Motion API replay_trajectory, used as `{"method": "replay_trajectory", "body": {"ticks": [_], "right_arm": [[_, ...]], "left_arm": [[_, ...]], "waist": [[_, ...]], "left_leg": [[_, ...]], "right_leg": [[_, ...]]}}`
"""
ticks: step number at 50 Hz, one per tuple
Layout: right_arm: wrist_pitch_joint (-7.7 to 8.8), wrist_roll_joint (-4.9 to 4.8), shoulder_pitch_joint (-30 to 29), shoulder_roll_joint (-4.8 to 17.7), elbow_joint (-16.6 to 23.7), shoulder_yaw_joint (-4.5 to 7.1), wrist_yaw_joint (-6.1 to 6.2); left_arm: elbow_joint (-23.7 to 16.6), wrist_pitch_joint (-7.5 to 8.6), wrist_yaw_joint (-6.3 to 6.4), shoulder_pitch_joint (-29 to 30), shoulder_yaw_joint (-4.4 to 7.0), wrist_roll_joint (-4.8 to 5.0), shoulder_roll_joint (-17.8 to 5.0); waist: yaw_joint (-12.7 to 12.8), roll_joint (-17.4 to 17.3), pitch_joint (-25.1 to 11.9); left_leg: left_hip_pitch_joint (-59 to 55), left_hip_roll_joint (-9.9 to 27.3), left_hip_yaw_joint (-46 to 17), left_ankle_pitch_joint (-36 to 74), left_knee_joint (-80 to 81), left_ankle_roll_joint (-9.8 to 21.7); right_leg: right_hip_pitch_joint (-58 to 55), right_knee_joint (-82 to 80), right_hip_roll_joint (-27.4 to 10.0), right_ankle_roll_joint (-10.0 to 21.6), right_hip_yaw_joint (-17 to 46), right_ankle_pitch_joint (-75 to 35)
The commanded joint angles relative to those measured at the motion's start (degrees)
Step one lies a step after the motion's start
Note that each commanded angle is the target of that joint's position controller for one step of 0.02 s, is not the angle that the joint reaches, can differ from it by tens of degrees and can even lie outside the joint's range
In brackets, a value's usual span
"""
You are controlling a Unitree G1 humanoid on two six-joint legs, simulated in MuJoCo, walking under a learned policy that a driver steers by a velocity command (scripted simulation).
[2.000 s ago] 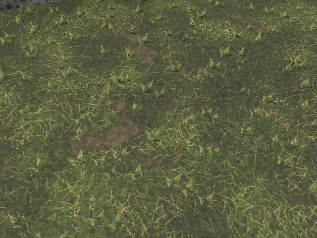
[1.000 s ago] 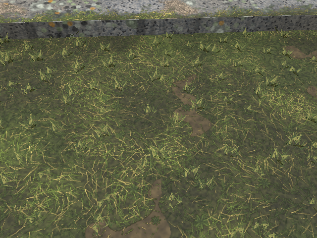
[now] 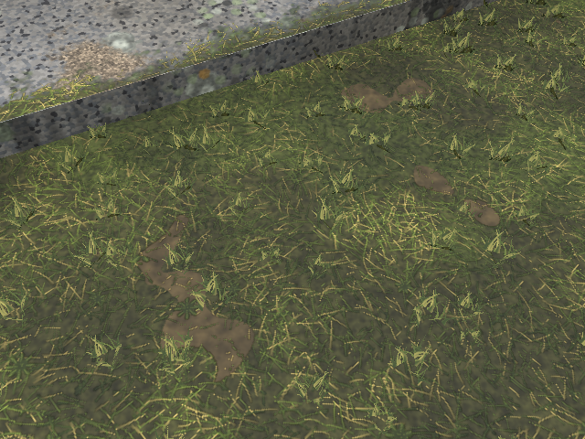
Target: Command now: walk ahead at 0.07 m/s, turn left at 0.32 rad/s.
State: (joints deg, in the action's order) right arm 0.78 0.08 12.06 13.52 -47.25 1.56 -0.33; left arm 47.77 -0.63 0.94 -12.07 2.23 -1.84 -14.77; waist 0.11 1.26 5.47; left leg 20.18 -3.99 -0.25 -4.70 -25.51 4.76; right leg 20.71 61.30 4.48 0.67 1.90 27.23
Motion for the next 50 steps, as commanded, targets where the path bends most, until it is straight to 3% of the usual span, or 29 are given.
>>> {"method": "replay_trajectory", "body": {"ticks": [1, 6, 10, 13, 15, 16, 17, 18, 19, 20, 21, 24, 28, 33, 36, 38, 39, 40, 41, 42, 43, 45, 47, 50], "right_arm": [[-0.5, 0.36, 0.64, 8.79, 2.92, 2.73, 0.24], [-2.03, 0.87, 1.88, 10.16, 2.85, 4.11, 0.27], [-3.02, 1.18, 1.21, 10.67, 3.16, 4.92, 0.13], [-3.71, 1.14, -0.28, 10.61, 3.4, 5.29, -0.17], [-4.14, 0.49, -2.41, 10.35, 3.79, 5.38, -0.17], [-4.01, -0.07, -2.5, 9.03, 4.4, 5.05, -0.04], [-3.78, -1.12, -0.74, 5.65, 5.55, 4.37, 0.06], [-3.31, 0.64, -0.73, 8.41, 4.55, 5.14, 0.57], [-3.2, 1.72, -0.9, 11.22, 3.94, 5.88, 0.4], [-3.33, 1.79, 1.42, 10.21, 2.95, 5.88, -0.05], [-3.78, 1.98, 3.49, 9.49, 2.1, 5.72, -0.33], [-4.75, 1.46, 2.25, 8.84, 2.3, 5.09, -1.29], [-5.17, 0.94, -3.43, 7.55, 4.91, 4.03, -2.07], [-5.38, -0.08, -4.84, 6.91, 6.83, 3.21, -2.4], [-4.98, -0.3, -3.82, 6.92, 7.36, 3.09, -2.15], [-3.84, 0.79, -0.29, 6.97, 6.32, 2.91, -1.29], [-2.81, 1.96, 1.44, 11.19, 6.22, 3.59, -0.61], [-2.25, 1.08, 1.08, 17.1, 6.95, 4.38, -0.3], [-1.82, 0.52, 3.78, 12.11, 5.46, 3.35, 0.26], [-1.6, 0.82, -0.48, 6.93, 5.28, 1.3, 0.61], [-1.67, 1.31, -5.04, 4.07, 5.41, 0.06, 1.08], [-1.26, 1.25, -6.32, 4.86, 4.55, -0.31, 2.18], [-1.43, 0.84, -4.44, 7.77, 3.47, 0.4, 2.45], [-2.09, 0.61, -3.34, 8.95, 2.82, 1.06, 2.6]], "left_arm": [[-1.32, -1.26, 0.18, -6.61, 1.18, 0.14, -4.93], [-2.82, -2.09, 1.11, -1.39, 1.0, 0.52, -4.76], [-3.41, -1.55, 1.49, -0.21, 0.78, 1.14, -4.58], [-3.08, -0.73, 1.93, -2.94, 0.64, 1.82, -4.53], [-2.07, 0.05, 2.45, -7.71, 0.75, 1.82, -4.7], [-2.06, 0.46, 2.99, -8.97, 1.37, 1.26, -7.23], [-3.73, 0.51, 3.38, -7.11, 2.79, 0.44, -13.55], [-5.9, 0.42, 3.14, 1.39, 3.06, -0.25, -14.89], [-6.3, 0.48, 2.84, 2.34, 1.99, -0.36, -10.51], [-6.7, 0.69, 2.61, 5.01, 1.09, 0.05, -7.36], [-7.26, 0.86, 2.43, 6.34, 0.82, 0.34, -6.54], [-7.49, 0.84, 2.18, 2.73, 0.86, 0.25, -6.68], [-5.48, 0.77, 1.93, -4.64, 2.08, 0.39, -9.21], [-5.63, 0.55, 0.58, -2.89, 2.96, 0.0, -10.96], [-5.15, 0.3, 0.06, -2.38, 3.42, 0.31, -11.74], [-4.42, -0.06, -0.02, -1.99, 3.35, 1.04, -11.3], [-4.84, -0.33, -0.29, -4.14, 2.41, 0.86, -7.88], [-7.63, -0.75, -0.13, -2.91, 0.59, 0.85, -2.14], [-6.43, -1.77, 0.51, -0.32, 0.94, 0.87, -5.04], [-5.29, -2.25, 0.11, -0.59, 0.93, 1.69, -4.8], [-3.59, -2.2, -0.32, -1.82, 0.97, 1.98, -4.99], [-0.77, -2.25, -0.88, -4.92, 1.51, 0.89, -6.47], [0.16, -2.24, -1.1, -5.74, 1.86, 1.13, -7.0], [-0.04, -2.63, -1.02, -4.35, 1.97, 1.27, -6.34]], "waist": [[1.81, -6.59, -9.2], [-0.48, -8.76, -8.51], [-1.15, -9.16, -8.21], [-0.34, -10.0, -8.02], [2.36, -9.91, -7.38], [2.65, -6.53, -6.45], [0.84, 7.05, -7.75], [-0.34, 9.83, -2.65], [-1.53, 3.79, -3.01], [-3.9, 2.27, -3.31], [-4.75, 3.27, -3.95], [-1.89, 5.87, -4.47], [2.51, 7.07, -5.84], [2.63, 9.52, -7.04], [1.94, 10.12, -7.75], [-1.33, 5.74, -8.34], [-1.1, -5.71, -10.31], [-0.6, -16.95, -9.19], [-3.77, -9.88, -11.12], [-1.01, -8.35, -8.01], [0.83, -7.93, -5.61], [1.51, -10.5, -5.32], [0.89, -8.4, -6.18], [-0.32, -7.73, -4.61]], "left_leg": [[-6.8, 12.58, -17.36, 10.75, 9.75, 8.12], [-5.29, 11.49, -22.26, -13.16, 13.21, 7.58], [-3.65, 10.92, -25.5, -17.1, 13.67, 6.39], [-1.68, 10.07, -27.83, -16.88, 13.91, 4.62], [1.78, 7.84, -27.73, -19.01, 12.69, 1.52], [5.59, 4.2, -24.74, -22.79, 9.3, -1.92], [11.79, -2.98, -15.27, -26.87, -5.51, -4.96], [15.35, -6.32, -5.83, -25.05, -20.07, -5.58], [10.01, -2.24, -6.89, -22.52, -29.33, -5.72], [8.08, -2.32, -6.42, -19.34, -34.27, -5.48], [8.35, -2.06, -5.61, -17.24, -38.65, -5.71], [12.98, -0.43, -2.69, -17.19, -40.67, -7.46], [14.75, 1.47, -1.25, -19.94, -31.32, -8.88], [3.5, 2.05, 3.33, -22.24, -19.33, -6.69], [-2.0, 1.41, 4.71, -20.43, -10.69, -4.79], [-12.02, 1.36, 2.93, -6.05, 6.16, -3.06], [-22.05, 11.94, -11.45, -0.76, 11.66, -1.17], [-21.37, 27.15, -25.58, 26.2, 9.23, 7.21], [-18.21, 26.27, -20.42, 26.66, 7.34, 11.34], [-15.58, 22.5, -14.92, 23.18, 8.45, 10.15], [-13.34, 18.84, -10.46, 18.87, 9.82, 7.08], [-14.41, 15.11, -4.54, 25.81, 8.74, 4.49], [-16.58, 15.83, -2.74, 29.4, 6.78, 4.77], [-16.91, 17.9, -3.19, 21.85, 7.08, 6.41]], "right_leg": [[1.65, -0.65, -1.92, -1.73, 0.39, -2.13], [3.32, -9.48, -2.08, -2.47, 0.5, -2.59], [0.49, -15.37, -1.21, -1.75, 0.66, -3.17], [-5.36, -23.88, 0.44, -0.02, 0.48, -2.97], [-13.06, -36.84, 0.98, 1.89, 0.16, -7.67], [-16.79, -45.39, -3.31, 3.27, 4.32, -5.97], [-18.67, -52.18, -18.59, 8.07, 21.92, 4.09], [-8.31, -55.11, -26.57, 12.09, 28.66, 1.05], [-3.41, -52.22, -24.7, 13.0, 22.86, -8.25], [-2.26, -49.97, -20.4, 11.1, 16.17, -15.45], [-3.91, -48.42, -17.43, 9.64, 11.06, -20.26], [-11.89, -44.83, -15.7, 10.05, 4.9, -33.16], [-22.81, -41.51, -18.96, 11.62, 4.28, -43.03], [-18.86, -38.67, -20.08, 10.8, -0.14, -45.79], [-17.23, -35.46, -20.78, 9.77, -0.86, -45.44], [-11.25, -28.79, -18.79, 5.34, -3.89, -36.94], [-0.62, -18.12, -14.78, 1.55, -7.35, -21.46], [9.25, -13.1, -5.48, -1.17, -9.1, 7.58], [4.45, -8.63, -8.42, -1.21, -1.79, 7.95], [3.11, -8.77, -8.49, -1.02, -0.44, 4.73], [1.31, -11.86, -8.77, -1.06, 0.42, 0.89], [-1.35, -13.21, -6.61, -1.45, 0.05, -3.71], [-0.71, -11.16, -4.57, -1.69, 0.21, -3.61], [2.44, -9.18, -4.72, -2.21, -0.72, -2.36]]}}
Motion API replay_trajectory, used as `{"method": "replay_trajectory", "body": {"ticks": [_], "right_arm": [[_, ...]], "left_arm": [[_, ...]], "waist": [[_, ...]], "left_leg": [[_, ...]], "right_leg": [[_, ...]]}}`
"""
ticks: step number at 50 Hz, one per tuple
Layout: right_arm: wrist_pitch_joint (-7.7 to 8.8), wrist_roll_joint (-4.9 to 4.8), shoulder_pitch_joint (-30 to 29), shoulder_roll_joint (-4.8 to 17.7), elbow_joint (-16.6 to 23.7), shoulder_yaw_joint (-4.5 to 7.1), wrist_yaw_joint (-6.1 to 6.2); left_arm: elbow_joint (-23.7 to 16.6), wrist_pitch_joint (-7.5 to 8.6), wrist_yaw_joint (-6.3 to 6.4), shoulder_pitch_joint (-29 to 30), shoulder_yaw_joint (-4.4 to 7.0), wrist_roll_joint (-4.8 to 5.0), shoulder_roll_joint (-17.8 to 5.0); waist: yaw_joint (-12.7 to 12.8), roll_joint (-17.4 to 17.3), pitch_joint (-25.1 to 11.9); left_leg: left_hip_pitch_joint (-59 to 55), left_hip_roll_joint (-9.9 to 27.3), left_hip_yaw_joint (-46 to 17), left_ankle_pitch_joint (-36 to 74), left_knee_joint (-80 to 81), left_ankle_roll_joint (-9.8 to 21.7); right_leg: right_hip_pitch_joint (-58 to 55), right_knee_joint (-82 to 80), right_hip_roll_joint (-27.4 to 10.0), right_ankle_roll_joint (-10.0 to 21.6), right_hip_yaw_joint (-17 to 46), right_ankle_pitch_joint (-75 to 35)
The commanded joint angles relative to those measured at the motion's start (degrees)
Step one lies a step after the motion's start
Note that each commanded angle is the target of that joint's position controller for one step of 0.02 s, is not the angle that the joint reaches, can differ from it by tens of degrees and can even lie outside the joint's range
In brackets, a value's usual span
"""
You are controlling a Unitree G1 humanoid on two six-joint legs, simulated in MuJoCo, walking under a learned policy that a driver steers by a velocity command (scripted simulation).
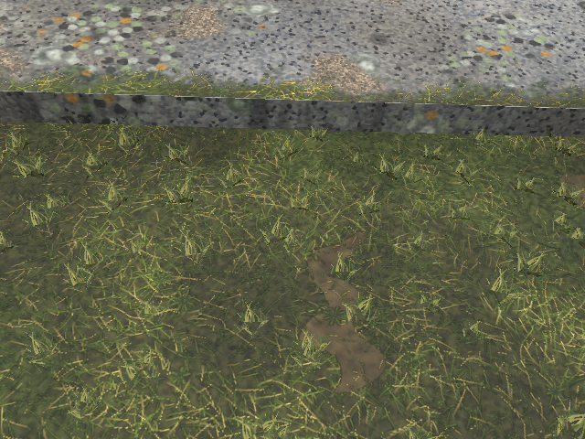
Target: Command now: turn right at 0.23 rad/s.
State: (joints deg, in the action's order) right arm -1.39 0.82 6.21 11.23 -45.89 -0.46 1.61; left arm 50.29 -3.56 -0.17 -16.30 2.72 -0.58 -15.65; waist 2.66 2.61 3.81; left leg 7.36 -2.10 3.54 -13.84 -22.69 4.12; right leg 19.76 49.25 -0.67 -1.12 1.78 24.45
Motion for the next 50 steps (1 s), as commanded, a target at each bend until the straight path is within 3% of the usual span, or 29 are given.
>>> {"method": "replay_trajectory", "body": {"ticks": [1, 4, 9, 11, 13, 14, 15, 16, 17, 18, 19, 21, 24, 28, 30, 32, 36, 39, 41, 42, 43, 44, 45, 46, 47, 50], "right_arm": [[-0.08, 0.03, 2.76, 11.07, 1.29, 3.18, 0.71], [-0.12, 0.39, 3.27, 10.86, 0.75, 3.6, 0.83], [0.23, 0.76, 2.76, 11.69, 0.42, 4.47, 0.42], [0.15, 0.77, 2.33, 12.52, 0.47, 4.87, 0.22], [-0.2, 0.44, 1.33, 13.35, 0.44, 5.29, 0.1], [-0.32, 0.57, 2.88, 12.72, 0.04, 5.33, -0.1], [-0.67, 1.15, 4.65, 8.6, 1.8, 4.46, -0.55], [-1.56, 0.62, -1.36, 8.61, 4.39, 4.05, 0.3], [-1.97, 0.53, -0.82, 9.95, 3.74, 4.23, 0.42], [-1.79, -0.07, 0.15, 10.24, 2.79, 4.41, 0.15], [-1.34, -0.17, 1.14, 10.86, 2.07, 4.62, -0.06], [-1.29, 1.05, 3.3, 11.62, 1.14, 4.93, -0.64], [-1.66, 0.48, 3.46, 10.73, 1.64, 4.8, -0.86], [-1.92, 0.5, 1.59, 10.92, 2.82, 4.84, -0.43], [-1.54, 0.97, 0.78, 11.33, 3.37, 4.83, -0.75], [-0.91, 1.23, -1.13, 11.58, 4.17, 4.82, -1.2], [1.1, 1.0, -2.92, 11.06, 5.29, 4.29, -1.59], [2.36, 0.45, -0.7, 10.57, 5.12, 3.8, -1.59], [3.12, 0.3, 6.14, 8.69, 2.76, 3.23, -1.28], [3.64, 0.59, 9.64, 8.93, 1.63, 3.28, -0.76], [4.35, 1.32, 13.93, 12.25, 0.93, 3.78, -0.2], [4.5, 1.52, 17.82, 18.79, 0.56, 5.02, -0.18], [4.08, 1.17, 16.77, 20.06, -0.97, 5.96, -0.83], [4.16, 0.17, 12.98, 15.97, 0.12, 5.18, -1.62], [4.56, -0.18, 11.34, 13.41, 0.57, 4.54, -2.29], [5.66, -0.32, 14.68, 11.28, -1.27, 4.16, -2.3]], "left_arm": [[-2.83, 0.13, 0.08, 0.59, 1.51, -0.09, -5.28], [-3.79, -0.11, -0.2, 2.15, 1.45, -0.26, -4.3], [-5.41, 0.1, -0.77, 2.52, 1.3, 0.09, -3.27], [-6.05, 0.35, -1.06, 2.11, 1.36, 0.34, -3.27], [-5.98, 1.09, -1.21, -0.1, 1.29, 0.26, -2.95], [-5.98, 1.85, -0.87, -1.04, 1.81, -0.32, -5.24], [-7.0, 2.74, -0.29, -2.01, 3.22, -1.12, -12.44], [-6.16, 2.61, -0.28, -5.49, 4.5, -0.35, -16.15], [-6.12, 2.38, -0.14, -4.8, 4.06, 0.07, -13.53], [-6.87, 2.1, 0.16, -0.72, 3.37, 0.52, -10.9], [-7.93, 1.67, 0.38, 3.36, 2.85, 0.37, -9.25], [-8.72, 1.71, 0.59, 4.46, 2.48, 0.71, -8.15], [-8.2, 2.22, 0.32, 2.04, 2.92, 0.69, -9.44], [-8.16, 2.03, 0.44, 0.5, 3.19, 0.21, -10.14], [-8.09, 1.93, 0.32, -0.9, 3.4, -0.13, -10.48], [-8.27, 1.96, 0.06, -1.1, 3.51, -0.64, -10.71], [-8.2, 2.82, -0.26, -1.62, 3.9, -1.02, -11.51], [-8.11, 3.63, -0.59, -0.66, 3.69, -1.2, -10.67], [-7.98, 3.87, -0.45, 1.55, 3.07, -0.93, -9.07], [-7.76, 4.15, -0.17, 1.47, 2.58, -0.94, -7.57], [-8.51, 4.82, -0.09, 1.85, 1.46, -0.9, -4.07], [-10.18, 5.56, -0.23, 2.59, 0.72, -0.46, -2.02], [-10.45, 5.81, -0.21, 2.65, 1.6, -1.66, -6.59], [-9.71, 6.0, -0.7, 3.19, 1.96, -2.31, -8.39], [-9.04, 6.36, -1.34, 3.94, 1.85, -2.31, -8.19], [-8.94, 6.48, -2.43, 5.63, 0.96, -3.06, -5.7]], "waist": [[-3.26, -9.16, -2.17], [-3.75, -8.94, -1.15], [-3.33, -9.5, -3.56], [-2.84, -9.92, -4.61], [-0.55, -8.37, -5.33], [0.08, -2.85, -5.42], [-1.54, 12.76, -6.39], [1.93, 13.55, -4.89], [0.49, 5.09, -3.81], [-1.25, 2.41, -1.93], [-2.95, 1.48, -1.24], [-3.13, 2.61, -3.94], [-2.5, 1.39, -5.23], [-1.19, 3.62, -3.96], [-0.27, 4.01, -4.95], [0.42, 4.96, -3.31], [0.72, 3.84, -2.36], [-0.51, 4.26, -2.66], [-4.53, 2.61, -2.48], [-6.39, 0.28, -2.35], [-7.97, -7.9, -3.01], [-8.28, -15.13, -4.3], [-5.83, -12.14, 1.13], [-3.66, -7.78, 4.66], [-3.23, -6.61, 4.68], [-3.73, -9.65, 0.54]], "left_leg": [[-3.72, 16.55, -7.34, 27.74, 4.65, 7.65], [-3.25, 17.78, -7.78, 21.92, 5.04, 9.04], [-2.77, 19.38, -6.37, 25.18, 2.28, 9.49], [-2.3, 19.77, -5.59, 25.55, 0.21, 8.39], [1.34, 18.31, -2.4, 20.03, -4.95, 4.67], [5.92, 15.51, 0.63, 10.95, -11.83, 0.67], [18.74, 7.78, 6.4, -13.68, -27.75, -3.86], [24.32, -0.02, -0.4, -24.9, -36.13, -4.64], [25.38, 2.46, -4.32, -21.34, -41.03, -4.82], [25.51, 3.35, -5.31, -15.86, -41.39, -4.81], [25.45, 3.94, -5.72, -11.68, -39.59, -4.99], [24.47, 3.27, -5.11, -7.83, -40.64, -5.93], [25.0, 2.96, -5.52, -6.47, -39.04, -7.0], [26.22, 2.63, -6.11, -7.17, -33.05, -7.57], [25.82, 2.56, -6.23, -7.61, -30.05, -7.52], [26.45, 2.27, -6.41, -7.93, -26.94, -7.29], [23.77, 1.27, -7.05, -8.77, -20.46, -6.09], [15.86, 0.45, -5.93, -8.69, -14.47, -4.17], [1.41, 0.36, -3.29, -1.9, -3.97, -2.2], [-6.61, 0.48, -4.03, -1.49, -0.05, -1.65], [-12.44, 9.24, -16.29, -13.03, 6.49, -0.23], [-14.66, 21.66, -40.5, -31.86, 15.71, 4.89], [-8.28, 23.97, -48.87, -36.82, 17.8, 9.51], [-5.38, 21.43, -44.05, -34.07, 16.71, 9.6], [-4.13, 17.47, -37.52, -26.34, 16.28, 8.21], [-5.59, 10.67, -26.57, -4.11, 15.04, 6.84]], "right_leg": [[4.28, 3.06, 0.2, -0.5, -0.94, 0.83], [5.4, 1.57, -0.44, -0.27, -1.94, 1.88], [1.29, -4.38, -0.44, 1.4, -4.42, 2.91], [-1.43, -8.46, 0.04, 2.49, -5.43, 1.84], [-8.33, -19.78, 1.09, 3.99, -6.12, -7.09], [-12.93, -28.24, -0.93, 5.33, 0.1, -13.28], [-20.12, -32.84, -16.59, 9.21, 21.39, -30.23], [-15.43, -32.31, -22.16, 18.67, 28.62, -43.42], [-15.67, -31.86, -19.47, 19.46, 23.83, -40.57], [-14.03, -32.18, -15.66, 17.73, 19.25, -35.82], [-13.87, -32.36, -11.9, 15.07, 16.32, -32.45], [-16.12, -31.57, -9.2, 14.09, 14.02, -36.91], [-17.58, -31.11, -8.77, 13.97, 14.78, -36.71], [-16.99, -31.53, -8.23, 14.35, 18.46, -29.3], [-16.29, -34.39, -7.65, 15.43, 22.18, -9.99], [-14.77, -36.92, -7.61, 16.29, 26.32, 4.01], [-12.75, -36.31, -7.19, 16.89, 30.0, 6.54], [-8.18, -34.95, -6.36, 15.8, 29.89, 5.72], [0.37, -32.5, -4.0, 13.1, 26.48, 6.82], [5.91, -28.47, -1.48, 11.0, 24.17, 8.33], [12.06, -16.35, 3.23, 8.25, 17.54, 9.39], [19.57, -2.08, 10.33, 6.15, 7.7, 8.76], [23.73, 4.14, 7.01, 5.91, 6.21, 6.75], [23.75, 6.63, 2.94, 5.4, 4.95, 1.05], [22.14, 6.05, 1.29, 4.36, 3.71, -3.35], [18.86, 5.96, 0.17, 1.87, 0.14, -10.59]]}}
Over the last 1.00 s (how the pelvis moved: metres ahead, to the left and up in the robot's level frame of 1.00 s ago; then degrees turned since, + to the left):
-0.02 0.00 0.01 25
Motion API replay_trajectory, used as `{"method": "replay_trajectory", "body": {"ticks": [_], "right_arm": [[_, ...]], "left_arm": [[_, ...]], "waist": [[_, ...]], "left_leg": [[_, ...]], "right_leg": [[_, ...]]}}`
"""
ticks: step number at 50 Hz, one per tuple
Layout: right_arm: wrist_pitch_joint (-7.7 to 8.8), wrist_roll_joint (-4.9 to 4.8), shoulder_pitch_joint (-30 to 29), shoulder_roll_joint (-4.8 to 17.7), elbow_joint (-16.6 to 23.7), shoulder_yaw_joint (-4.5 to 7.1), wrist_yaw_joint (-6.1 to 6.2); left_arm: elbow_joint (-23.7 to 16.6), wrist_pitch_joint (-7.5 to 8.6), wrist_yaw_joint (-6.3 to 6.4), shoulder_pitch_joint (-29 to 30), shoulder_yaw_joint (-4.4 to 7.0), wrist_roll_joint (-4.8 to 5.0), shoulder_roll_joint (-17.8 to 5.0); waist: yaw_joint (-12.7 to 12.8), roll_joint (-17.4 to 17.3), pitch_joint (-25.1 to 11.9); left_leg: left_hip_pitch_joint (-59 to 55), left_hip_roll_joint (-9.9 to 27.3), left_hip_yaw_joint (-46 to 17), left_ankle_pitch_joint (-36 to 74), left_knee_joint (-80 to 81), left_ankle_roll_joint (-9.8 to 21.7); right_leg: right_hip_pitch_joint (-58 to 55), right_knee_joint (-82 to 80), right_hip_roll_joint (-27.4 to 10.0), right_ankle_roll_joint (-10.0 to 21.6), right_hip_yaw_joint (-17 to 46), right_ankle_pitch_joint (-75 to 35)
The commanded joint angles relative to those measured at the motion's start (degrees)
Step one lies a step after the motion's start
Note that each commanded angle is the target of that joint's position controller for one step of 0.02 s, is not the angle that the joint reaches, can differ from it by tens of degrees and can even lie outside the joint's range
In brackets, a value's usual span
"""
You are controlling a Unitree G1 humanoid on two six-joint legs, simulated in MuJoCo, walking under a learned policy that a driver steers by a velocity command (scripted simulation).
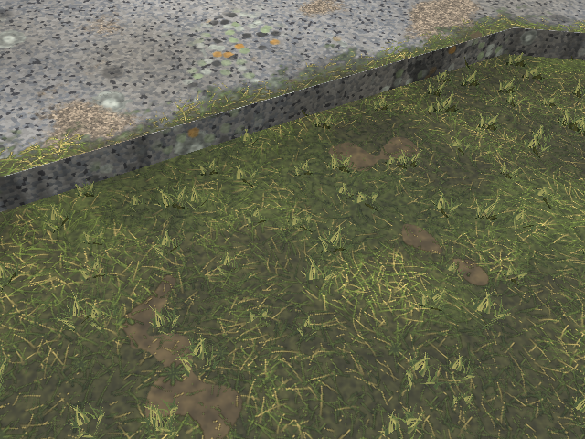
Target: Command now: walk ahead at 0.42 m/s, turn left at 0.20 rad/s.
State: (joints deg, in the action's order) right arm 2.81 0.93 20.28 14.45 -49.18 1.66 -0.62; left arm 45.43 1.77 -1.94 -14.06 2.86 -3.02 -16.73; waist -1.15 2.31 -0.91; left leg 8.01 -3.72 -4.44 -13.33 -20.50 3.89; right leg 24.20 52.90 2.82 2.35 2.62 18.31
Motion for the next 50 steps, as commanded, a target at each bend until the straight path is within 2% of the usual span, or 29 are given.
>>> {"method": "replay_trajectory", "body": {"ticks": [1, 5, 10, 12, 14, 15, 16, 17, 18, 19, 20, 21, 22, 24, 28, 31, 36, 37, 38, 39, 40, 41, 42, 43, 44, 45, 46, 48, 50], "right_arm": [[1.63, -0.69, 2.54, 7.96, 1.04, 2.17, 0.05], [1.45, -0.75, 7.92, 7.61, -1.33, 2.61, 0.67], [0.78, -0.11, 11.15, 8.55, -2.41, 3.21, 1.18], [0.53, -0.06, 8.99, 9.02, -1.74, 3.51, 1.38], [0.77, -0.54, 5.67, 10.18, -0.8, 3.85, 1.12], [1.24, -1.11, 4.75, 9.53, -0.19, 3.79, 0.59], [1.77, -1.61, 5.42, 5.09, 2.0, 2.79, 0.61], [0.92, -2.77, 11.23, 2.61, 3.23, 2.41, 1.1], [-0.35, -0.61, 10.28, 7.11, 1.42, 3.25, 1.66], [-0.84, 0.05, 6.89, 6.72, 1.13, 3.46, 1.15], [-1.25, 0.14, 5.35, 5.3, 1.19, 3.38, 0.77], [-1.95, 0.63, 4.46, 5.22, 1.32, 3.64, 0.36], [-2.76, 0.89, 4.42, 4.91, 1.49, 3.69, -0.1], [-3.56, 0.61, 2.9, 4.18, 2.67, 3.7, -0.77], [-4.35, 0.88, -4.13, 3.0, 6.2, 2.86, -2.05], [-4.31, 0.88, -8.99, 1.93, 8.48, 1.74, -2.96], [-4.22, 1.27, -12.79, 4.24, 11.51, 1.95, -2.88], [-3.94, 1.41, -12.0, 4.77, 11.72, 2.17, -2.69], [-3.32, 1.77, -8.87, 4.91, 11.05, 2.41, -2.29], [-2.49, 2.38, -4.11, 7.31, 10.08, 3.18, -1.45], [-2.06, 2.04, -2.41, 14.0, 11.03, 4.56, -0.45], [-3.12, -1.07, -0.22, 16.57, 11.37, 5.79, -0.06], [-3.84, -1.95, -1.09, 13.39, 11.38, 5.1, 0.28], [-4.23, -1.36, -4.19, 10.25, 11.28, 4.1, 0.72], [-4.5, -0.47, -7.75, 6.89, 11.18, 2.94, 0.98], [-4.33, -0.35, -9.4, 5.44, 11.09, 2.41, 1.22], [-3.92, 0.17, -9.74, 4.75, 10.69, 2.04, 1.15], [-2.67, 0.65, -8.1, 5.52, 9.15, 2.13, 0.75], [-1.73, 0.96, -6.98, 7.13, 7.87, 2.59, 0.43]], "left_arm": [[-4.66, 1.07, -0.77, 4.6, 0.5, -0.5, -3.87], [-7.48, 0.82, -0.67, 12.81, -0.61, 0.13, -2.36], [-10.53, 1.37, -0.57, 20.44, -1.55, 1.29, -1.75], [-10.23, 1.71, -0.02, 17.69, -1.36, 1.72, -2.65], [-6.95, 2.2, 1.21, 7.41, -0.29, 1.89, -4.99], [-5.2, 2.87, 2.27, -0.16, 0.78, 1.08, -8.04], [-5.05, 3.05, 3.52, -9.48, 1.78, -0.36, -12.26], [-5.49, 2.05, 3.62, -6.88, 2.37, -0.44, -15.58], [-5.63, 1.65, 3.4, -3.37, 1.76, 0.93, -10.27], [-6.15, 1.95, 3.15, 0.08, 0.41, 1.51, -5.09], [-5.93, 2.27, 2.85, 1.44, -0.26, 1.48, -2.87], [-5.56, 2.61, 2.93, 1.44, -0.62, 1.55, -1.89], [-5.06, 2.91, 2.95, 1.56, -0.73, 1.69, -1.72], [-4.17, 3.59, 2.87, 0.18, -0.49, 1.97, -2.41], [-3.42, 2.88, 3.43, 0.37, -0.16, 2.21, -3.1], [-2.91, 2.19, 3.52, 0.23, 0.13, 2.32, -3.93], [-1.94, 0.67, 3.46, -2.54, 1.44, 2.59, -7.01], [-1.85, 0.19, 3.66, -2.87, 1.62, 2.66, -7.34], [-1.77, -0.38, 3.77, -2.79, 1.73, 2.85, -7.52], [-1.69, -0.66, 3.67, -4.83, 1.81, 2.65, -7.68], [-4.21, -1.19, 3.27, -7.57, 0.7, 1.37, -3.24], [-5.96, -2.52, 3.4, -6.52, 0.71, 1.79, -3.72], [-5.26, -3.29, 3.54, -4.24, 0.81, 1.24, -5.03], [-5.66, -3.14, 3.28, -1.53, 0.66, 1.61, -4.34], [-4.91, -2.83, 3.06, -1.01, 0.62, 1.56, -4.13], [-4.46, -2.98, 2.62, -1.88, 0.67, 0.83, -4.38], [-2.94, -3.26, 2.05, -4.02, 0.56, 0.28, -4.04], [-1.68, -3.24, 0.92, -5.56, 0.31, 0.74, -2.83], [-1.81, -2.98, 0.33, -3.56, 0.24, 1.11, -2.39]], "waist": [[-0.12, -9.25, 4.59], [-2.34, -8.67, 4.85], [-4.19, -9.43, 4.1], [-1.82, -9.82, 3.07], [3.6, -8.02, -1.18], [7.11, -4.8, -5.93], [9.68, 3.17, -14.66], [5.15, 13.58, -16.84], [2.93, 4.89, -9.06], [2.05, 0.16, -2.84], [1.11, -0.47, -0.2], [0.37, 1.6, 0.32], [-0.43, 3.66, 0.35], [-1.1, 4.42, -1.27], [-0.94, 4.7, 0.0], [0.14, 4.69, 0.13], [1.95, 4.43, -0.38], [1.78, 4.17, -0.97], [0.16, 2.15, -2.8], [-2.19, -3.37, -6.39], [-0.24, -14.82, -10.39], [-2.7, -17.08, -16.7], [-2.87, -8.18, -13.04], [-1.93, -7.19, -6.85], [0.17, -5.27, -3.08], [1.28, -7.19, -1.86], [1.7, -8.01, -2.55], [1.79, -7.4, -2.58], [1.13, -7.45, -0.55]], "left_leg": [[-7.01, 11.77, -17.48, 0.56, 12.15, 7.43], [-8.28, 11.41, -16.01, 12.34, 10.68, 8.33], [-7.32, 11.44, -16.35, 24.75, 5.3, 7.78], [-4.36, 11.87, -17.39, 27.93, 2.77, 5.97], [0.6, 9.35, -16.08, 34.89, -6.27, 3.18], [6.29, 5.84, -13.25, 30.68, -17.41, 1.67], [13.38, 2.36, -7.94, 8.48, -33.14, 0.71], [25.54, -4.2, -2.16, -20.58, -45.02, -0.37], [27.55, 1.4, -1.78, -15.94, -49.96, -0.09], [26.33, 2.68, -1.15, -11.99, -49.58, -0.42], [24.81, 3.97, -0.45, -10.39, -48.29, -1.17], [23.5, 4.89, 0.11, -9.88, -46.97, -1.71], [22.4, 4.64, 1.04, -9.58, -46.98, -2.28], [22.53, 3.58, 1.66, -6.96, -46.17, -2.75], [25.76, 4.2, 3.75, -0.05, -38.07, -3.81], [20.34, 4.44, 6.46, 6.28, -27.08, -3.2], [14.97, 2.78, 9.16, 0.64, -17.01, -0.36], [13.28, 2.08, 9.22, -1.01, -14.66, 0.62], [8.73, 0.88, 9.45, 1.38, -9.64, 1.74], [-0.09, 3.21, 4.18, 12.53, -4.1, 3.93], [-10.72, 20.22, -15.44, 41.37, -6.49, 8.29], [-14.15, 27.48, -28.6, 45.28, -3.22, 19.96], [-11.47, 25.49, -23.12, 37.69, -1.64, 19.09], [-5.45, 21.85, -18.93, 24.61, 0.86, 17.05], [-0.73, 17.82, -15.18, 11.36, 4.17, 13.27], [2.73, 15.24, -12.71, 3.05, 6.57, 11.1], [4.22, 13.64, -10.78, -0.18, 8.21, 10.22], [4.76, 13.42, -9.29, -4.36, 10.79, 9.64], [4.95, 14.39, -9.03, -9.62, 12.98, 9.06]], "right_leg": [[14.85, 1.69, -3.36, -2.26, -1.41, -5.34], [16.8, -5.64, -3.46, -4.59, -3.35, -7.03], [10.69, -15.7, -1.14, -4.29, -4.26, -8.68], [2.49, -19.69, -0.42, -3.05, -3.4, -9.05], [-14.85, -25.78, 1.08, -0.81, -3.38, -10.18], [-27.28, -26.87, -3.66, 1.17, 0.69, -9.32], [-39.19, -28.72, -20.08, 3.52, 15.85, 1.49], [-41.45, -35.67, -31.08, 8.98, 38.55, -2.29], [-33.08, -34.57, -28.83, 9.87, 35.83, -7.61], [-26.14, -34.03, -25.38, 9.24, 25.04, -19.12], [-21.73, -34.62, -22.45, 8.51, 16.16, -30.68], [-19.45, -34.88, -20.23, 7.64, 10.6, -37.09], [-17.76, -34.98, -18.66, 7.4, 6.49, -43.06], [-18.11, -34.88, -18.09, 7.46, 2.23, -51.19], [-17.7, -36.15, -17.53, 7.84, -4.53, -50.11], [-15.56, -35.3, -16.1, 7.04, -9.56, -46.7], [-19.15, -27.73, -18.31, 5.8, -10.59, -45.63], [-19.78, -23.79, -18.41, 5.35, -10.81, -46.11], [-19.2, -16.59, -17.36, 4.21, -12.18, -44.76], [-14.49, -5.48, -14.84, 1.14, -13.62, -35.91], [-1.13, 10.09, -9.39, -1.75, -14.99, 6.6], [7.39, 20.18, -0.66, -3.42, -6.58, 22.12], [9.29, 22.07, -4.32, -3.95, -2.16, 18.63], [10.14, 20.01, -5.26, -3.64, -1.63, 14.1], [8.97, 14.47, -6.92, -3.39, -1.3, 9.71], [5.95, 10.35, -7.45, -3.26, -2.01, 6.9], [2.82, 9.62, -6.57, -3.04, -3.54, 4.76], [0.57, 5.17, -5.98, -2.65, -4.03, 3.42], [0.94, 0.23, -5.89, -2.14, -3.67, 2.33]]}}
Over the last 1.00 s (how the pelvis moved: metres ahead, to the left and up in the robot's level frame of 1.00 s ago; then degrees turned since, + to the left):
0.08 -0.03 0.00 -25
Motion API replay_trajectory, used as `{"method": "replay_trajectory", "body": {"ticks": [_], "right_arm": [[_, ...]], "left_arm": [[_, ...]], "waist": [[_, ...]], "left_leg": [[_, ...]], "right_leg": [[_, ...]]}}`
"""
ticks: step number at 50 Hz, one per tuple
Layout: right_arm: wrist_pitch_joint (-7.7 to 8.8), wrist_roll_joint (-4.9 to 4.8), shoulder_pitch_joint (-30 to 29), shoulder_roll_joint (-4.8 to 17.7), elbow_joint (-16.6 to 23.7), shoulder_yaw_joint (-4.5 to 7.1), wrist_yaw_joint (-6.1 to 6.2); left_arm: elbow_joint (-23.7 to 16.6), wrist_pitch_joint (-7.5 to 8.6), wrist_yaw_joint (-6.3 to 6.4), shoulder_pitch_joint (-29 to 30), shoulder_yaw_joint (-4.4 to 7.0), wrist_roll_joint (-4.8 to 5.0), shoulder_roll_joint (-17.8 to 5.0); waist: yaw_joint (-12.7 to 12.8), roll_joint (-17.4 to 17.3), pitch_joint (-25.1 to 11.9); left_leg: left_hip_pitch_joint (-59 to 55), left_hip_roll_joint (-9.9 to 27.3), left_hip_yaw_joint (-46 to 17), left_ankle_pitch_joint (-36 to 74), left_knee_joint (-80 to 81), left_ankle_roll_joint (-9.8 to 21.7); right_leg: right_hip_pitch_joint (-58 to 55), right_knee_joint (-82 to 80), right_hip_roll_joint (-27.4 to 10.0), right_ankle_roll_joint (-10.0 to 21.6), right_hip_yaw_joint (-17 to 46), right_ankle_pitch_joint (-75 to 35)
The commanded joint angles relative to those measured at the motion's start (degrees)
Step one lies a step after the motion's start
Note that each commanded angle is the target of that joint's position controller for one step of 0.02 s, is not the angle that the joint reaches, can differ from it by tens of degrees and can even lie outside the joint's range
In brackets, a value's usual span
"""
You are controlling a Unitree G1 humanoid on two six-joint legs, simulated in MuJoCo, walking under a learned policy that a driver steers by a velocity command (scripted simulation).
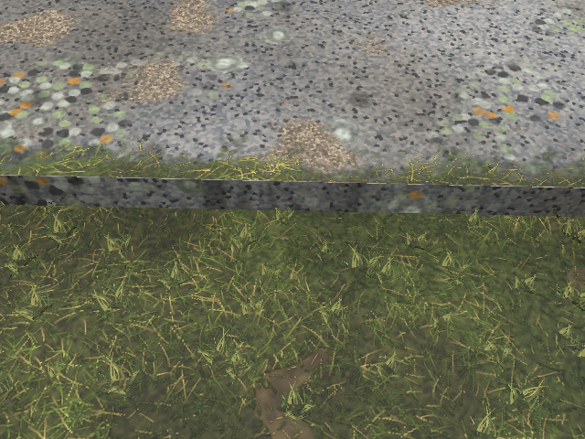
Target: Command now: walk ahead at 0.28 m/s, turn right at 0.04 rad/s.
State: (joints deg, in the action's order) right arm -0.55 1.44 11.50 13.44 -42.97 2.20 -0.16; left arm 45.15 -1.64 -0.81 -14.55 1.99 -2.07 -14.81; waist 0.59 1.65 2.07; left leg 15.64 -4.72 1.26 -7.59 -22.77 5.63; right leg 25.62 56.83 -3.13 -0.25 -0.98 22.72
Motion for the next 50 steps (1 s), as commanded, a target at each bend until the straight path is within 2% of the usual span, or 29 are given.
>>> {"method": "replay_trajectory", "body": {"ticks": [1, 4, 9, 11, 12, 13, 14, 15, 16, 17, 19, 20, 22, 25, 28, 30, 32, 33, 34, 35, 36, 37, 38, 39, 40, 42, 45, 48, 50], "right_arm": [[1.94, 0.49, 2.1, 8.63, 1.29, 2.19, -0.1], [2.58, 0.36, 2.72, 9.46, 0.54, 2.46, -0.15], [3.01, -0.19, 2.33, 10.71, -0.11, 3.05, 0.06], [2.8, -0.61, 0.74, 11.03, -0.17, 3.29, 0.1], [2.71, -0.34, 0.04, 9.97, -0.08, 3.08, 0.19], [2.68, 0.48, -1.74, 7.13, 0.86, 2.31, 0.1], [3.06, 0.42, -4.81, 2.08, 4.14, 0.72, -0.49], [3.37, 1.67, -7.0, 4.97, 4.98, 1.15, -0.77], [3.82, 1.15, -5.61, 6.74, 4.24, 1.57, -1.48], [4.28, 0.81, -4.23, 7.52, 3.32, 1.69, -1.99], [4.25, 1.8, -3.32, 7.75, 2.0, 1.67, -2.14], [3.92, 1.91, -3.72, 7.19, 2.07, 1.5, -2.16], [3.23, 1.55, -6.02, 6.28, 2.94, 1.09, -1.99], [2.95, 1.03, -12.12, 5.45, 5.2, 0.37, -1.92], [3.28, 0.45, -17.84, 4.83, 7.31, -0.39, -2.16], [3.56, 0.06, -19.53, 5.33, 8.42, -0.52, -2.1], [3.92, -0.18, -15.92, 6.68, 7.94, -0.22, -1.59], [4.12, -0.23, -11.04, 7.91, 6.52, 0.27, -1.04], [4.46, -0.3, -3.4, 9.68, 4.03, 1.07, -0.26], [5.08, 0.25, 5.24, 11.71, 2.05, 1.87, 0.64], [5.37, 1.78, 14.5, 15.97, 1.99, 2.81, 1.7], [4.64, 2.32, 10.16, 19.33, 2.48, 3.49, 1.52], [4.09, 1.23, 5.3, 13.25, 3.38, 2.66, 1.32], [4.22, 0.67, 2.14, 9.04, 3.47, 1.61, 1.1], [4.52, 0.86, 1.48, 7.13, 2.67, 1.09, 0.79], [5.52, 0.51, 3.17, 6.23, 0.59, 0.71, 0.59], [7.39, -0.33, 6.14, 6.5, -1.85, 0.83, -0.23], [7.31, -0.91, 8.21, 6.64, -4.09, 0.83, -0.49], [6.87, -1.31, 9.4, 6.38, -5.11, 0.74, -0.71]], "left_arm": [[-1.77, 0.57, -0.99, -1.96, 1.11, 0.22, -4.28], [-2.08, 0.97, -1.44, -0.29, 1.24, 0.34, -4.33], [-1.81, 1.59, -1.72, -1.33, 1.29, 0.5, -3.89], [-0.45, 2.14, -1.63, -5.01, 1.22, 0.59, -3.06], [1.14, 2.55, -1.43, -8.65, 1.51, 0.53, -3.6], [3.36, 3.14, -1.03, -14.83, 2.1, 0.26, -5.66], [3.07, 3.58, -0.54, -18.21, 3.61, 0.17, -11.79], [2.55, 3.63, -0.24, -16.46, 3.69, 0.54, -12.13], [1.76, 3.69, -0.02, -12.88, 3.45, 0.84, -10.69], [1.28, 4.01, 0.05, -10.8, 3.36, 1.26, -9.76], [1.27, 4.9, 0.36, -9.89, 3.02, 1.87, -7.98], [1.81, 5.28, 0.38, -10.86, 2.85, 2.0, -7.25], [2.97, 5.63, 0.47, -13.33, 3.09, 2.21, -7.31], [4.02, 5.48, 0.81, -15.99, 3.34, 2.02, -7.29], [4.57, 5.15, 1.08, -17.27, 3.55, 1.7, -7.71], [4.6, 5.02, 1.31, -17.09, 3.8, 1.49, -8.52], [3.92, 5.08, 1.58, -14.15, 4.05, 1.46, -9.4], [3.31, 5.22, 1.53, -11.8, 4.25, 1.43, -10.23], [2.99, 5.45, 1.28, -10.48, 4.4, 1.48, -10.78], [2.53, 5.75, 0.88, -9.36, 4.39, 1.85, -10.47], [0.63, 6.1, 0.64, -10.61, 3.1, 1.88, -5.39], [-0.83, 5.5, 0.61, -17.44, 2.45, 3.4, -2.2], [1.18, 4.54, 1.02, -14.08, 3.01, 1.28, -7.13], [1.04, 4.4, 0.31, -10.09, 3.16, 0.76, -7.21], [0.87, 4.35, -0.16, -8.21, 2.9, 0.64, -5.91], [0.9, 3.44, -1.04, -7.77, 2.61, -0.3, -4.57], [0.05, 2.76, -1.62, -4.71, 2.1, -0.42, -3.41], [-2.7, 3.1, -2.27, 3.26, 1.27, -1.02, -2.94], [-4.29, 3.61, -2.63, 9.08, 0.13, -0.85, -1.44]], "waist": [[-0.97, -7.24, -2.72], [-1.52, -7.61, -1.51], [-0.77, -6.88, -0.47], [1.64, -5.11, -0.02], [3.07, -3.14, 0.44], [4.95, 3.04, 0.48], [6.24, 15.07, 1.34], [5.33, 9.09, 5.85], [2.7, 4.89, 6.33], [1.37, 3.62, 4.8], [0.78, 3.0, 2.03], [0.84, 3.18, 0.86], [1.35, 2.88, 0.19], [3.05, 3.16, 1.04], [4.86, 4.38, 2.02], [5.05, 4.95, 2.18], [2.48, 5.07, 1.28], [0.05, 4.97, -0.5], [-3.08, 3.47, -4.37], [-7.17, 0.91, -9.53], [-9.31, -7.08, -18.79], [-3.14, -21.53, -21.95], [-2.28, -9.8, -12.62], [-1.86, -4.87, -5.85], [-1.25, -3.39, -3.09], [-0.03, -7.32, -1.61], [0.36, -7.19, -1.24], [0.13, -6.35, 0.63], [-1.01, -6.2, 1.26]], "left_leg": [[-2.81, 16.03, -14.69, -18.0, 16.13, 6.96], [-3.09, 17.84, -13.77, -23.0, 17.58, 6.35], [-0.55, 19.52, -10.23, -26.46, 16.4, 5.78], [3.19, 18.4, -6.86, -28.71, 12.53, 4.46], [6.78, 16.28, -4.14, -30.34, 7.25, 3.11], [12.49, 12.26, 1.21, -28.57, -5.12, 1.09], [26.26, 3.7, 7.99, -23.9, -23.11, -2.85], [32.66, 3.25, 0.14, -20.6, -29.11, -2.91], [31.81, 5.89, -2.55, -14.55, -31.09, -3.18], [30.0, 6.59, -2.69, -10.6, -30.8, -3.71], [27.34, 7.06, -1.63, -5.71, -30.66, -5.22], [26.74, 6.75, -1.25, -4.09, -30.98, -5.94], [27.91, 6.6, -0.59, -2.31, -30.55, -7.11], [28.69, 6.2, 0.32, -0.06, -25.58, -8.17], [25.19, 4.77, 0.95, 2.54, -17.74, -7.99], [21.8, 4.12, 0.83, 3.06, -13.69, -7.04], [13.53, 3.57, -0.04, 3.1, -9.84, -5.37], [6.01, 2.33, 0.14, 1.36, -8.46, -4.34], [-3.45, 1.34, 0.51, 0.66, -6.62, -3.17], [-16.1, 4.97, -2.3, 0.38, -5.37, -1.67], [-28.18, 20.43, -18.35, -16.6, -3.2, 0.32], [-33.7, 31.46, -46.56, -22.22, 7.05, 6.13], [-24.96, 28.77, -43.59, -28.42, 8.59, 5.39], [-16.91, 25.71, -33.53, -23.56, 9.03, 4.71], [-12.14, 22.77, -25.95, -14.32, 9.97, 4.26], [-7.35, 19.21, -16.87, -2.95, 11.18, 3.72], [-7.78, 18.86, -11.55, 6.81, 12.86, 5.07], [-8.8, 17.14, -8.29, 9.67, 14.82, 6.09], [-6.94, 14.46, -5.6, 12.98, 14.6, 5.48]], "right_leg": [[-0.05, -5.93, 0.08, 0.82, 0.14, -2.74], [-0.21, -11.4, 0.66, 1.87, 0.15, -3.14], [-6.74, -20.13, 1.87, 3.99, -2.95, -0.26], [-14.3, -28.17, 3.31, 5.42, -4.95, -3.42], [-19.38, -31.71, 4.37, 6.33, -4.21, -1.97], [-24.88, -37.69, -0.2, 8.11, 4.57, 5.7], [-29.1, -49.11, -15.12, 13.72, 32.58, 24.07], [-25.89, -52.9, -17.99, 16.69, 41.57, 24.79], [-24.58, -51.27, -15.53, 16.23, 36.38, 18.86], [-24.84, -50.56, -12.41, 14.62, 31.2, 11.02], [-26.66, -49.52, -7.97, 12.57, 23.56, -4.14], [-27.19, -48.5, -6.89, 12.32, 21.49, -11.01], [-28.16, -46.78, -5.93, 12.55, 19.27, -21.12], [-27.58, -45.37, -4.74, 12.75, 18.07, -28.46], [-26.07, -43.54, -3.74, 12.45, 17.83, -32.93], [-25.78, -42.16, -4.5, 11.94, 19.15, -36.27], [-23.89, -40.16, -5.18, 10.06, 20.18, -40.33], [-22.12, -36.58, -4.61, 8.7, 19.76, -46.42], [-21.1, -28.71, -2.79, 7.38, 18.66, -51.53], [-15.7, -16.7, 0.73, 6.12, 16.45, -46.39], [-8.35, 0.22, 4.68, 5.77, 12.46, -23.64], [6.75, 13.02, 11.6, 4.54, 8.4, 9.66], [10.7, 16.56, 5.94, 5.39, 8.68, 4.16], [9.43, 14.41, 4.05, 5.4, 7.73, -1.65], [7.72, 12.2, 2.61, 5.06, 7.23, -4.12], [4.76, 9.26, 1.46, 4.33, 6.77, -4.71], [6.94, 5.81, 1.83, 3.75, 6.86, -6.41], [11.15, -2.95, -0.07, 2.23, 3.45, -12.01], [7.94, -12.12, -0.36, 1.13, -0.17, -16.45]]}}
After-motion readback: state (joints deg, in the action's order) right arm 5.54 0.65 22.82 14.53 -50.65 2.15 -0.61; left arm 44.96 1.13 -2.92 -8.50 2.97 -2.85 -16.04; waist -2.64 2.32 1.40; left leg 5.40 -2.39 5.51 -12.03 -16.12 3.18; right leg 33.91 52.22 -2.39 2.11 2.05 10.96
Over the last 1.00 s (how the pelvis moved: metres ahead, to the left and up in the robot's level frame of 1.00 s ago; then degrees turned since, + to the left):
0.33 0.02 -0.01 29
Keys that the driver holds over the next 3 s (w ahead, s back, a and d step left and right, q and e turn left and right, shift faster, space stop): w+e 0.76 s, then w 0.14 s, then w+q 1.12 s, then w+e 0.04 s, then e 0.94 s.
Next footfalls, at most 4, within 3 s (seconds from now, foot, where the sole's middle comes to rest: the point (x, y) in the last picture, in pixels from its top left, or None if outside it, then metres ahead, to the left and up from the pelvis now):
0.26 right None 0.08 -0.13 -0.78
0.70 left None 0.46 -0.05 -0.78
1.18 right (450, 397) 0.59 -0.35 -0.78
1.70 left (382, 284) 0.90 -0.22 -0.78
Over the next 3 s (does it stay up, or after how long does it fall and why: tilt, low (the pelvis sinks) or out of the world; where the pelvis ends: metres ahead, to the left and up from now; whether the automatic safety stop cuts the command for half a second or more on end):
stays up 1.23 -0.33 0.13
